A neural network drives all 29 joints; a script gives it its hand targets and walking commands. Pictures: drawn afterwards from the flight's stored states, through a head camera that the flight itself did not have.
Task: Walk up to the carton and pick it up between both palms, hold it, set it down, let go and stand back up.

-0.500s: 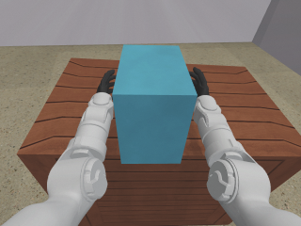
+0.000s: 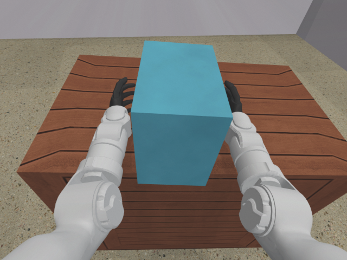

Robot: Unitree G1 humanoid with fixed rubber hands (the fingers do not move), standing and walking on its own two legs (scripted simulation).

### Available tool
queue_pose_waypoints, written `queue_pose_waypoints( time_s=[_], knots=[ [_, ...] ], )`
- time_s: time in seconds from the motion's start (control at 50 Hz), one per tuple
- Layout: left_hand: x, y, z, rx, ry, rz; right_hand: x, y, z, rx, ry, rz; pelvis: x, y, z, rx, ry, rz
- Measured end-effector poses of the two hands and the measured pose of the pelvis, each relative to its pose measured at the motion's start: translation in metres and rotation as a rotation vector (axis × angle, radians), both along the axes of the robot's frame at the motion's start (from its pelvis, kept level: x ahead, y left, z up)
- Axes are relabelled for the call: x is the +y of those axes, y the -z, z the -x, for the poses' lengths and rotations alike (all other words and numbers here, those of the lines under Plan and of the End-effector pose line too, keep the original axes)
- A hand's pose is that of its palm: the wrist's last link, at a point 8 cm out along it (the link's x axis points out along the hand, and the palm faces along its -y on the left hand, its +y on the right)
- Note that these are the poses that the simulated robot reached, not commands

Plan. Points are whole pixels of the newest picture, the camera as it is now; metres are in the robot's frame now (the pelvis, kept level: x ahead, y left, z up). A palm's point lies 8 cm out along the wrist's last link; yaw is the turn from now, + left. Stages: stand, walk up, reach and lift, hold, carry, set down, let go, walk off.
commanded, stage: set down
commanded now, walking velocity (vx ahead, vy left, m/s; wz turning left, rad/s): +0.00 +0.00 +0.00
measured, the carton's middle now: (175, 113) +0.44 +0.01 +0.12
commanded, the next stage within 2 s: none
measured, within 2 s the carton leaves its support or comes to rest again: neither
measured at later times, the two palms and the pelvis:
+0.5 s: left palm (110, 119) +0.40 +0.16 +0.13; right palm (255, 121) +0.41 -0.18 +0.15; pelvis -0.03 +0.00 +0.00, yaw +0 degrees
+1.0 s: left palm (87, 149) +0.32 +0.18 +0.12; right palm (267, 151) +0.33 -0.19 +0.13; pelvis -0.05 +0.00 -0.01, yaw +0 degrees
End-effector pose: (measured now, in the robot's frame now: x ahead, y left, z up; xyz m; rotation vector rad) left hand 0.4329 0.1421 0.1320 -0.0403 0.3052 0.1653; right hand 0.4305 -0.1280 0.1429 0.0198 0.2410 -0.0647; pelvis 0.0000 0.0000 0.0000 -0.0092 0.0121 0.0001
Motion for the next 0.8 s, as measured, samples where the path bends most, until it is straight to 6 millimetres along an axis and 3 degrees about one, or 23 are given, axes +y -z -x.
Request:
queue_pose_waypoints(
  time_s=[0.16,0.34,0.44,0.52,0.64,0.8],
  knots=[
    [-0.003,0.017,-0.003,0.039,-0.008,0.009,-0.004,0.015,-0.006,0.05,0.055,-0.03,0.003,0.002,0.005,0.078,0.001,0.006],
    [0.003,0.008,0.008,0.033,-0.013,-0.005,-0.031,0.005,0.002,0.023,0.107,-0.036,0.004,0.004,0.014,0.08,0.003,0.01],
    [0.009,0.001,0.021,0.015,-0.008,-0.001,-0.044,-0.005,0.013,-0.008,0.113,-0.021,0.002,0.004,0.021,0.071,0.004,0.01],
    [0.015,0.005,0.036,0.026,-0.006,-0.001,-0.051,-0.001,0.027,-0.002,0.107,-0.008,0.001,0.004,0.027,0.062,0.005,0.01],
    [0.027,0.011,0.061,0.021,-0.024,0.006,-0.054,0.008,0.05,0.007,0.091,-0.004,0.0,0.005,0.037,0.049,0.005,0.009],
    [0.041,0.006,0.086,0.004,-0.038,0.004,-0.054,0.002,0.073,-0.018,0.065,-0.008,-0.002,0.006,0.048,0.03,0.004,0.006]
  ],
)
